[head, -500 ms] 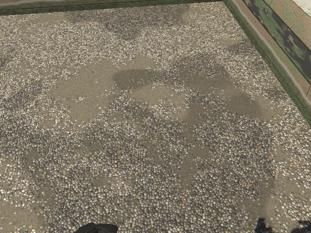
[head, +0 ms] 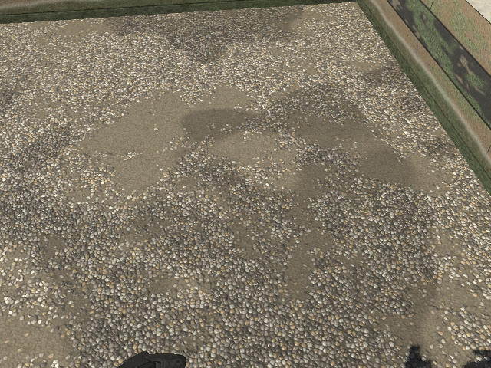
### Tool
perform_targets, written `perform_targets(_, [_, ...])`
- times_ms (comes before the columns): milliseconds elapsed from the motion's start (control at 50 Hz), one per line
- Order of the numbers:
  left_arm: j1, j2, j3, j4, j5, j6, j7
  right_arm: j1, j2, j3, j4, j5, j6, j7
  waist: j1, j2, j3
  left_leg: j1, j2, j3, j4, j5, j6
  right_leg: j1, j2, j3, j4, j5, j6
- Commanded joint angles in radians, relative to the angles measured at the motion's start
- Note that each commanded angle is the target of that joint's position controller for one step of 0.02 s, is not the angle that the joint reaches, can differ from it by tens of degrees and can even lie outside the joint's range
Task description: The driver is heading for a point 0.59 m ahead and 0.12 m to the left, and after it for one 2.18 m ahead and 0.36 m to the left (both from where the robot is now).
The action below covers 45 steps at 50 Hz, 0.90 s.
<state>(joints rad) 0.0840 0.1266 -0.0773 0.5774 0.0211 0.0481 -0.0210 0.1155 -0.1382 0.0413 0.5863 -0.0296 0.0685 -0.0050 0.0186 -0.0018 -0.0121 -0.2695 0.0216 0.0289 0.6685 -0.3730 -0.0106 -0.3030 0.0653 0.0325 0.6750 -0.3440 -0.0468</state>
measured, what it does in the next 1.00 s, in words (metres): stands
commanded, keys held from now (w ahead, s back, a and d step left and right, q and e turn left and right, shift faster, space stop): w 1.00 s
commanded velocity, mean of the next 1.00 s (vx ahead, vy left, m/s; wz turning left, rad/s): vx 0.50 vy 0.00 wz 0.00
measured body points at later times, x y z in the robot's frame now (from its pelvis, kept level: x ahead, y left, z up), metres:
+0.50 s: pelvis +0.00 +0.00 +0.00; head -0.01 +0.00 +0.45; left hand +0.21 +0.18 -0.07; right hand +0.20 -0.19 -0.08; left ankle -0.01 +0.12 -0.72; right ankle +0.01 -0.09 -0.72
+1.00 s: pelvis +0.00 +0.00 +0.00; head -0.01 +0.00 +0.45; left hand +0.20 +0.18 -0.07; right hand +0.21 -0.19 -0.08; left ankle -0.01 +0.12 -0.72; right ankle +0.01 -0.09 -0.72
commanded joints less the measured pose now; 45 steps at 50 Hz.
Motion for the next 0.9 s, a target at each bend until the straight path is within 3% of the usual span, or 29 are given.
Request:
perform_targets(20, [-0.095, 0.068, 0.020, -0.088, -0.017, -0.010, 0.017, -0.058, -0.049, -0.013, -0.083, 0.003, -0.026, -0.002, -0.025, -0.029, -0.063, 0.092, 0.009, -0.033, -0.082, 0.016, 0.008, -0.073, -0.087, 0.132, -0.194, 0.030, -0.019])
perform_targets(40, [-0.145, 0.054, 0.014, -0.117, -0.010, -0.010, 0.001, -0.118, -0.053, -0.010, -0.107, 0.005, -0.017, -0.001, -0.002, -0.017, 0.003, 0.040, 0.028, -0.053, -0.083, 0.180, 0.009, -0.088, -0.082, 0.082, -0.142, 0.218, -0.016])
perform_targets(120, [-0.090, 0.048, 0.015, -0.100, 0.006, -0.021, -0.004, -0.093, -0.060, -0.017, -0.099, -0.002, -0.014, -0.001, 0.006, 0.004, -0.089, 0.074, 0.034, -0.060, -0.075, 0.207, 0.013, -0.037, -0.076, 0.065, -0.112, 0.261, -0.016])
perform_targets(140, [-0.047, 0.062, 0.019, -0.076, -0.010, -0.017, 0.014, -0.038, -0.058, -0.019, -0.076, 0.001, -0.025, -0.004, -0.018, -0.006, -0.153, 0.127, 0.014, -0.039, -0.078, 0.015, 0.010, -0.024, -0.083, 0.114, -0.168, 0.065, -0.017])
perform_targets(160, [-0.090, 0.068, 0.020, -0.088, -0.016, -0.011, 0.017, -0.059, -0.049, -0.013, -0.082, 0.003, -0.027, -0.002, -0.024, -0.026, -0.064, 0.090, 0.009, -0.037, -0.083, 0.017, 0.009, -0.071, -0.087, 0.128, -0.191, 0.029, -0.019])
perform_targets(180, [-0.141, 0.054, 0.014, -0.118, -0.009, -0.011, 0.002, -0.119, -0.054, -0.010, -0.106, 0.005, -0.017, -0.001, -0.001, -0.014, 0.003, 0.038, 0.028, -0.056, -0.083, 0.183, 0.010, -0.086, -0.082, 0.079, -0.139, 0.216, -0.016])
perform_targets(260, [-0.087, 0.047, 0.015, -0.100, 0.007, -0.021, -0.004, -0.093, -0.060, -0.016, -0.098, -0.002, -0.014, -0.001, 0.007, 0.004, -0.090, 0.072, 0.033, -0.062, -0.074, 0.210, 0.014, -0.036, -0.077, 0.062, -0.109, 0.262, -0.016])
perform_targets(280, [-0.088, 0.048, 0.015, -0.100, 0.006, -0.022, -0.003, -0.096, -0.061, -0.017, -0.099, -0.001, -0.014, -0.002, 0.006, 0.005, -0.092, 0.074, 0.030, -0.060, -0.072, 0.204, 0.013, -0.034, -0.079, 0.063, -0.110, 0.266, -0.016])
perform_targets(300, [-0.047, 0.061, 0.019, -0.077, -0.011, -0.018, 0.015, -0.042, -0.057, -0.018, -0.076, 0.002, -0.024, -0.004, -0.018, -0.009, -0.151, 0.124, 0.011, -0.039, -0.075, 0.014, 0.009, -0.027, -0.086, 0.113, -0.168, 0.066, -0.018])
perform_targets(320, [-0.089, 0.067, 0.020, -0.089, -0.017, -0.011, 0.018, -0.061, -0.048, -0.013, -0.082, 0.003, -0.025, -0.002, -0.024, -0.030, -0.064, 0.089, 0.006, -0.037, -0.079, 0.016, 0.008, -0.073, -0.090, 0.127, -0.192, 0.027, -0.019])
perform_targets(340, [-0.140, 0.053, 0.014, -0.119, -0.010, -0.011, 0.002, -0.121, -0.053, -0.010, -0.106, 0.005, -0.016, -0.001, -0.002, -0.019, 0.003, 0.036, 0.025, -0.057, -0.080, 0.180, 0.009, -0.088, -0.084, 0.078, -0.138, 0.216, -0.017])
perform_targets(360, [-0.107, 0.045, 0.013, -0.111, 0.001, -0.014, -0.002, -0.108, -0.062, -0.015, -0.100, 0.000, -0.013, 0.000, 0.007, -0.002, -0.048, 0.054, 0.030, -0.065, -0.075, 0.193, 0.013, -0.061, -0.082, 0.069, -0.123, 0.240, -0.017])
perform_targets(420, [-0.085, 0.046, 0.014, -0.101, 0.007, -0.021, -0.004, -0.095, -0.060, -0.016, -0.098, -0.002, -0.013, -0.001, 0.007, 0.003, -0.090, 0.070, 0.031, -0.064, -0.072, 0.208, 0.013, -0.037, -0.079, 0.061, -0.108, 0.259, -0.017])
perform_targets(440, [-0.041, 0.061, 0.019, -0.077, -0.010, -0.018, 0.014, -0.040, -0.058, -0.018, -0.075, 0.001, -0.024, -0.004, -0.017, -0.007, -0.154, 0.124, 0.011, -0.043, -0.075, 0.016, 0.010, -0.024, -0.086, 0.109, -0.165, 0.063, -0.018])
perform_targets(460, [-0.084, 0.067, 0.020, -0.090, -0.016, -0.012, 0.018, -0.061, -0.049, -0.012, -0.081, 0.003, -0.026, -0.002, -0.023, -0.027, -0.065, 0.087, 0.005, -0.040, -0.080, 0.017, 0.009, -0.072, -0.090, 0.124, -0.189, 0.026, -0.019])
perform_targets(480, [-0.136, 0.053, 0.014, -0.119, -0.009, -0.012, 0.002, -0.121, -0.054, -0.010, -0.105, 0.005, -0.017, -0.002, -0.001, -0.015, 0.003, 0.034, 0.024, -0.060, -0.080, 0.183, 0.010, -0.087, -0.084, 0.075, -0.136, 0.215, -0.017])
perform_targets(560, [-0.082, 0.046, 0.014, -0.102, 0.007, -0.022, -0.003, -0.095, -0.060, -0.016, -0.097, -0.002, -0.013, -0.002, 0.007, 0.003, -0.090, 0.069, 0.029, -0.065, -0.071, 0.211, 0.013, -0.037, -0.080, 0.058, -0.106, 0.260, -0.017])
perform_targets(580, [-0.083, 0.047, 0.015, -0.101, 0.006, -0.023, -0.003, -0.097, -0.061, -0.017, -0.098, -0.001, -0.013, -0.002, 0.007, 0.004, -0.093, 0.070, 0.027, -0.064, -0.069, 0.205, 0.013, -0.035, -0.082, 0.059, -0.106, 0.264, -0.017])
perform_targets(600, [-0.041, 0.060, 0.019, -0.078, -0.011, -0.018, 0.015, -0.044, -0.057, -0.018, -0.075, 0.002, -0.023, -0.004, -0.018, -0.010, -0.152, 0.121, 0.008, -0.043, -0.072, 0.015, 0.009, -0.027, -0.089, 0.108, -0.165, 0.064, -0.018])
perform_targets(620, [-0.083, 0.066, 0.019, -0.091, -0.017, -0.012, 0.018, -0.063, -0.048, -0.012, -0.081, 0.003, -0.024, -0.002, -0.024, -0.031, -0.064, 0.086, 0.002, -0.041, -0.076, 0.017, 0.008, -0.074, -0.093, 0.124, -0.190, 0.025, -0.020])
perform_targets(640, [-0.136, 0.052, 0.013, -0.121, -0.010, -0.012, 0.003, -0.123, -0.053, -0.009, -0.105, 0.005, -0.015, -0.001, -0.002, -0.019, 0.003, 0.032, 0.021, -0.060, -0.077, 0.180, 0.009, -0.090, -0.087, 0.074, -0.136, 0.214, -0.018])
perform_targets(660, [-0.103, 0.044, 0.013, -0.112, 0.001, -0.014, -0.002, -0.110, -0.062, -0.014, -0.099, 0.000, -0.012, 0.000, 0.007, -0.003, -0.048, 0.050, 0.026, -0.068, -0.072, 0.194, 0.013, -0.062, -0.085, 0.065, -0.120, 0.238, -0.018])
perform_targets(720, [-0.080, 0.045, 0.014, -0.103, 0.007, -0.022, -0.003, -0.096, -0.060, -0.015, -0.097, -0.002, -0.012, -0.002, 0.007, 0.002, -0.091, 0.067, 0.027, -0.067, -0.069, 0.209, 0.013, -0.038, -0.081, 0.057, -0.105, 0.258, -0.017])
perform_targets(740, [-0.036, 0.060, 0.018, -0.078, -0.009, -0.019, 0.015, -0.042, -0.057, -0.017, -0.074, 0.001, -0.023, -0.004, -0.017, -0.008, -0.155, 0.121, 0.007, -0.046, -0.072, 0.017, 0.010, -0.025, -0.089, 0.105, -0.163, 0.061, -0.019])
perform_targets(760, [-0.079, 0.066, 0.019, -0.091, -0.016, -0.013, 0.018, -0.063, -0.049, -0.012, -0.080, 0.003, -0.025, -0.002, -0.023, -0.028, -0.065, 0.084, 0.002, -0.044, -0.076, 0.018, 0.009, -0.073, -0.093, 0.120, -0.187, 0.023, -0.020])
perform_targets(780, [-0.132, 0.053, 0.014, -0.121, -0.009, -0.013, 0.003, -0.123, -0.054, -0.009, -0.104, 0.005, -0.016, -0.002, -0.001, -0.016, 0.003, 0.031, 0.020, -0.063, -0.077, 0.183, 0.009, -0.089, -0.087, 0.072, -0.134, 0.212, -0.018])
perform_targets(860, [-0.078, 0.045, 0.014, -0.103, 0.007, -0.023, -0.003, -0.097, -0.060, -0.015, -0.097, -0.002, -0.012, -0.002, 0.008, 0.002, -0.091, 0.065, 0.026, -0.069, -0.067, 0.212, 0.013, -0.037, -0.082, 0.054, -0.103, 0.258, -0.017])
perform_targets(880, [-0.033, 0.059, 0.018, -0.079, -0.009, -0.020, 0.015, -0.042, -0.057, -0.017, -0.073, 0.001, -0.023, -0.004, -0.016, -0.008, -0.155, 0.120, 0.006, -0.048, -0.071, 0.019, 0.010, -0.024, -0.089, 0.102, -0.161, 0.062, -0.019])
perform_targets(900, [-0.120, 0.052, 0.014, -0.115, -0.005, -0.018, 0.002, -0.116, -0.054, -0.010, -0.104, 0.005, -0.014, -0.002, -0.002, -0.014, -0.018, 0.036, 0.018, -0.062, -0.073, 0.189, 0.009, -0.074, -0.086, 0.063, -0.122, 0.233, -0.018])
